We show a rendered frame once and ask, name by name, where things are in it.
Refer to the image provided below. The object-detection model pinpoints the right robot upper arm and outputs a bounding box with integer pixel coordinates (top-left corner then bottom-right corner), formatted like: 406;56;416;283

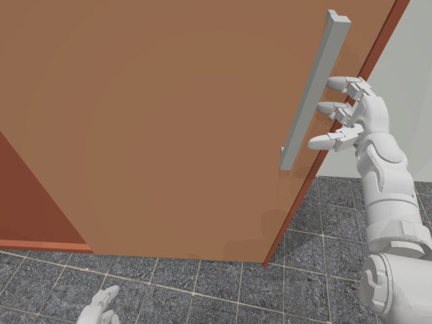
359;252;432;324

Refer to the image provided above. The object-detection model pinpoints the left robot hand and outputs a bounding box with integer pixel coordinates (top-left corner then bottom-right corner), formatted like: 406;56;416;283
76;286;119;324

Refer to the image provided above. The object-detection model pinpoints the right robot forearm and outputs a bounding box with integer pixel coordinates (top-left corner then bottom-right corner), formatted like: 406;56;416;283
355;132;432;261

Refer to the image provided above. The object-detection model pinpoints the wardrobe door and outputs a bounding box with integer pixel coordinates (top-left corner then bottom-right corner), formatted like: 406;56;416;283
0;0;395;263
0;131;86;244

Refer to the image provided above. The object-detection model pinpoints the handle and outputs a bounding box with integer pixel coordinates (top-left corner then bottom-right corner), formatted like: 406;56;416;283
279;9;351;170

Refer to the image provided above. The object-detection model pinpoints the right robot hand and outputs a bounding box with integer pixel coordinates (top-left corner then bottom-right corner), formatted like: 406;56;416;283
307;76;389;152

